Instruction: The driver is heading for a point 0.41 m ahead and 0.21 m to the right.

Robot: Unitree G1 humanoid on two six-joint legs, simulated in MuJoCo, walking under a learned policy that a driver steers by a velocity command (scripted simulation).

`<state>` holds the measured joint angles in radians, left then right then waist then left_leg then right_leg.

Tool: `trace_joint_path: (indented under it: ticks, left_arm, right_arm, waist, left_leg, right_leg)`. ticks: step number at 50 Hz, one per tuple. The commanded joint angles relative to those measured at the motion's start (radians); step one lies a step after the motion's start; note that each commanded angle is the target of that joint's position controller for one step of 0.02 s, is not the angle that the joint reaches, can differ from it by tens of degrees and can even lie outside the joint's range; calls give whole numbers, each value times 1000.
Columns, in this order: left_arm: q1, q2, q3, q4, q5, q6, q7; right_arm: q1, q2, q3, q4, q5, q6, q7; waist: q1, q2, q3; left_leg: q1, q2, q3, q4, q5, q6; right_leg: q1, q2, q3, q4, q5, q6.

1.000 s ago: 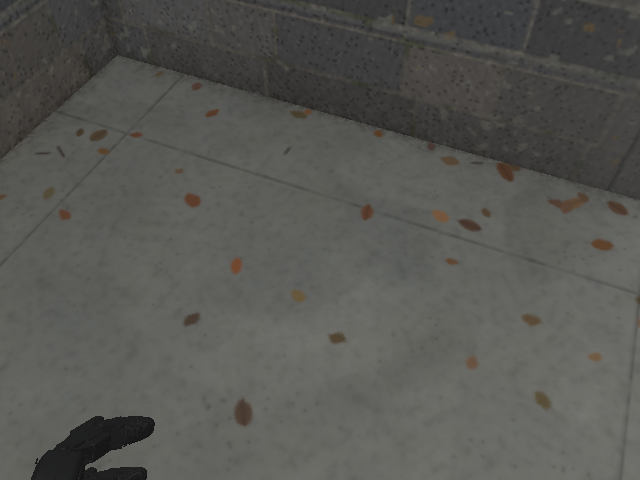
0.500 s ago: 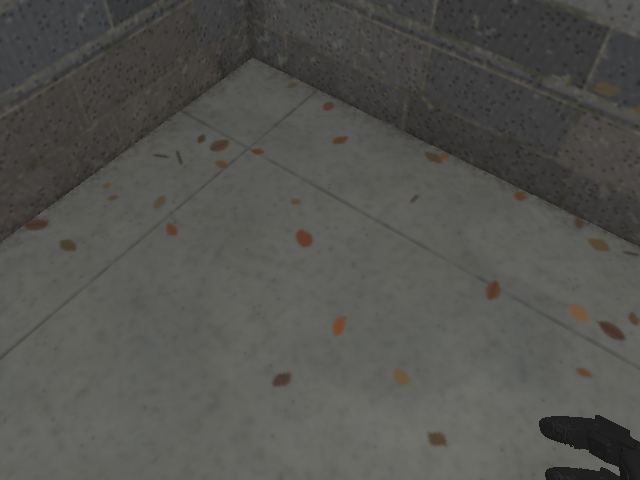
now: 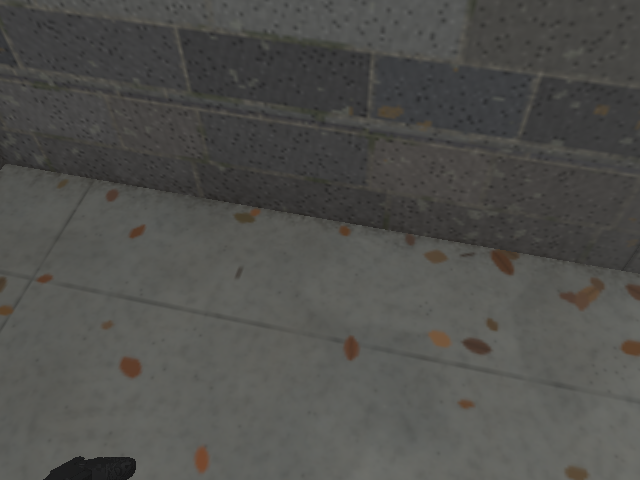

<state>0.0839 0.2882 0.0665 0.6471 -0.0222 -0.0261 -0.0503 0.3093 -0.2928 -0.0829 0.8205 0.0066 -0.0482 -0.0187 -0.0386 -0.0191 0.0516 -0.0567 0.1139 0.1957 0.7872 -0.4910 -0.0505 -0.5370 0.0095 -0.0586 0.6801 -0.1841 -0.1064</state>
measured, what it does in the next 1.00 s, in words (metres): walks ahead, turning right: left foot, then right foot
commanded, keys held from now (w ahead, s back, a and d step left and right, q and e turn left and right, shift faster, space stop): e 0.44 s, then w+e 0.36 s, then no key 0.20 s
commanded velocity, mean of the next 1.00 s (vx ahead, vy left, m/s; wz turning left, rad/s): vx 0.25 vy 0.00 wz -0.55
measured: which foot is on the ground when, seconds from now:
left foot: up 0.00-0.42, down 0.44-0.90, up 0.92-1.00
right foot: down 0.00-0.46, up 0.48-0.88, down 0.90-1.00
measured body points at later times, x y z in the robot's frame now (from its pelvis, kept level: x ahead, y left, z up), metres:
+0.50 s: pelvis +0.19 +0.01 +0.02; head +0.22 +0.01 +0.46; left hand +0.41 +0.25 -0.08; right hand +0.29 -0.29 -0.06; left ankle +0.30 +0.10 -0.71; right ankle +0.10 -0.07 -0.69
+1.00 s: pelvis +0.28 -0.09 +0.03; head +0.29 -0.13 +0.47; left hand +0.57 +0.04 -0.04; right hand +0.20 -0.39 -0.10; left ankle +0.31 +0.07 -0.64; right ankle +0.24 -0.18 -0.71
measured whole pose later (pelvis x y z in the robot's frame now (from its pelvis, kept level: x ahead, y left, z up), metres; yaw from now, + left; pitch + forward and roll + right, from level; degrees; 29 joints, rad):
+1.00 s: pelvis +0.28 -0.09 +0.03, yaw -33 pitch +3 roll +1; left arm 0.20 0.28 0.04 0.58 0.01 -0.04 -0.01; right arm 0.24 -0.34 -0.07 0.78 -0.02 -0.03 0.00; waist -0.02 0.03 0.01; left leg -0.43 0.06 0.03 1.03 -0.46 -0.05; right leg -0.34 0.01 0.00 0.52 -0.24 -0.04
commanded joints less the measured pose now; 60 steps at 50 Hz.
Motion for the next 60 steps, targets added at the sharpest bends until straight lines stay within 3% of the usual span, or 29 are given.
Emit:
trace_joint_path:
  ticks: [1, 2, 3, 4, 6, 9, 13, 17, 21, 22, 23, 24, 25, 26, 28, 31, 33, 35, 38, 42, 44, 45, 46, 47, 48, 50, 53, 56, 60]
  left_arm:
    - [283, 248, 73, -34, 10, -20, 6]
    - [245, 209, 61, -31, 15, -32, 7]
    - [185, 176, 51, -37, 9, -35, 9]
    - [136, 145, 45, -47, 6, -32, 16]
    - [99, 142, 41, -61, 24, -27, 27]
    - [118, 177, 52, -45, 20, -20, 48]
    - [129, 174, 52, -38, -1, 19, 78]
    - [146, 174, 51, -39, 4, 44, 88]
    - [90, 157, 45, -65, 1, 50, 88]
    - [83, 134, 37, -78, 5, 47, 87]
    - [117, 75, 20, -93, 24, 41, 85]
    - [235, 75, 16, -106, 12, 41, 83]
    - [269, 159, 35, -74, 11, 39, 78]
    - [193, 196, 48, -70, 1, 45, 74]
    - [138, 179, 50, -87, 9, 57, 72]
    - [113, 107, 29, -102, 3, 44, 52]
    - [63, 79, 12, -125, 19, 34, 46]
    - [52, 67, 3, -130, 19, 25, 40]
    - [65, 83, 2, -119, 14, 20, 40]
    - [62, 72, -5, -131, 15, 19, 35]
    - [149, 119, 21, -106, 25, 9, 44]
    - [240, 170, 40, -97, 23, 6, 51]
    - [278, 309, 64, -117, 44, 6, 58]
    - [315, 270, 59, -118, 47, -17, 52]
    - [295, 215, 41, -109, 41, -35, 45]
    - [189, 154, 23, -106, 32, -45, 38]
    - [69, 90, -7, -100, 50, -43, 51]
    - [36, 107, -3, -78, 47, -34, 54]
    - [52, 111, -3, -30, 41, -17, 42]
  right_arm:
    - [-77, -135, -6, -158, 19, -74, 12]
    - [-122, -136, -5, -177, 34, -83, 13]
    - [-114, -126, -3, -159, 11, -81, 1]
    - [-106, -140, -11, -151, -13, -70, -8]
    - [-88, -133, -14, -149, -20, -37, -10]
    - [-100, -85, 2, -150, -27, -13, -16]
    - [-204, -66, 16, -168, -21, -6, -7]
    - [-290, -82, 14, -188, -11, -6, 9]
    - [-237, -109, -5, -184, -11, -26, 16]
    - [-201, -133, -13, -181, -20, -34, 12]
    - [-153, -194, -26, -187, -36, -31, 2]
    - [-110, -218, -34, -157, -53, -11, 2]
    - [-116, -155, -24, -171, -22, -6, 3]
    - [-118, -103, -11, -182, -14, -3, 0]
    - [-163, -107, -9, -185, -5, 6, -8]
    - [-134, -125, -16, -173, -14, -1, -16]
    - [-110, -149, -24, -160, -10, -12, -24]
    - [-110, -173, -32, -150, -6, -19, -19]
    - [-130, -202, -42, -134, 4, -28, 4]
    - [-108, -205, -40, -97, 19, -18, 25]
    - [-82, -175, -27, -85, -3, 1, 27]
    - [-85, -112, -4, -97, -27, 0, 26]
    - [-107, -58, 21, -173, -55, -10, 21]
    - [-112, -118, 8, -148, -42, -13, 16]
    - [-118, -154, -1, -146, -17, -9, 18]
    - [-122, -153, -1, -120, -26, 7, 8]
    - [-87, -99, 17, -98, -31, 43, 0]
    - [-108, -66, 34, -101, -29, 68, -8]
    - [-165, -82, 35, -124, -25, 85, -14]
  waist:
    - [152, -96, -391]
    - [129, -73, -270]
    - [80, 21, -192]
    - [48, 16, -160]
    - [8, -8, -151]
    - [2, -14, -161]
    - [38, -65, -186]
    - [71, -93, -171]
    - [21, -135, -150]
    - [6, -113, -169]
    - [18, 47, -254]
    - [81, 329, -295]
    - [63, 255, -259]
    - [25, 174, -195]
    - [30, 155, -116]
    - [11, 171, -89]
    - [-11, 149, -87]
    - [-11, 148, -102]
    - [-2, 172, -90]
    - [11, 135, -65]
    - [58, 108, -95]
    - [99, -8, -156]
    - [93, -317, -183]
    - [136, -224, -224]
    - [119, -184, -194]
    - [66, -95, -154]
    - [-9, -94, -171]
    - [-3, -104, -171]
    - [29, -103, -143]
  left_leg:
    - [-726, -116, -296, 663, -89, 14]
    - [-747, -85, -283, 616, -15, 30]
    - [-701, -39, -279, 542, 47, 27]
    - [-637, -10, -277, 471, 81, 22]
    - [-539, -9, -272, 413, 110, 8]
    - [-530, -50, -250, 278, 193, -25]
    - [-498, -99, -256, 49, 377, -43]
    - [-471, -137, -281, -112, 380, -37]
    - [-337, -150, -288, -341, 404, 14]
    - [-208, -82, -319, -407, 567, 49]
    - [-15, 120, -486, -393, 794, 133]
    - [140, 303, -796, -432, 734, 319]
    - [119, 311, -849, -460, 413, 340]
    - [64, 239, -729, -481, 165, 292]
    - [-45, 170, -609, -531, 29, 235]
    - [-113, 122, -461, -593, 56, 225]
    - [-105, 157, -440, -615, 49, 244]
    - [-104, 169, -391, -620, 73, 246]
    - [-168, 159, -292, -630, 101, 226]
    - [-145, 163, -229, -541, 199, 193]
    - [-206, 100, -156, -365, 344, 132]
    - [-305, 34, -78, -131, 295, 68]
    - [-640, -98, -34, 178, -39, -8]
    - [-696, -82, -197, 361, -117, -12]
    - [-708, -45, -228, 404, -57, 0]
    - [-654, -8, -236, 330, 57, 0]
    - [-468, -16, -240, 198, 200, -29]
    - [-342, -39, -222, -12, 257, -39]
    - [-260, -44, -225, -186, 282, -24]
  right_leg:
    - [881, -351, 827, -377, 85, -290]
    - [765, -321, 662, -350, 249, -257]
    - [617, -270, 525, -324, 412, -218]
    - [501, -237, 434, -322, 505, -195]
    - [366, -202, 371, -344, 635, -185]
    - [311, -162, 299, -335, 753, -175]
    - [313, -112, 289, -291, 613, -109]
    - [350, -124, 390, -241, 457, -90]
    - [376, -95, 501, -144, 332, -49]
    - [325, -51, 482, -74, 245, -11]
    - [206, 40, 363, 137, -72, 38]
    - [-40, 143, 246, 296, -549, 87]
    - [-129, 49, 236, 446, -478, 119]
    - [-166, 12, 212, 494, -375, 130]
    - [-185, -29, 164, 502, -275, 147]
    - [-142, -49, 98, 428, -201, 140]
    - [-142, -70, 89, 332, -193, 135]
    - [-98, -84, 81, 238, -154, 126]
    - [36, -80, 43, 90, -107, 109]
    - [153, -45, -2, -124, -64, 73]
    - [363, 9, -7, -220, -32, 46]
    - [530, -94, 140, -254, 122, 22]
    - [680, -352, 570, -333, 231, -138]
    - [666, -419, 651, -373, 309, -230]
    - [643, -390, 536, -350, 422, -210]
    - [553, -292, 357, -327, 580, -130]
    - [441, -223, 224, -344, 752, -94]
    - [396, -185, 152, -333, 724, -74]
    - [381, -209, 199, -318, 531, -82]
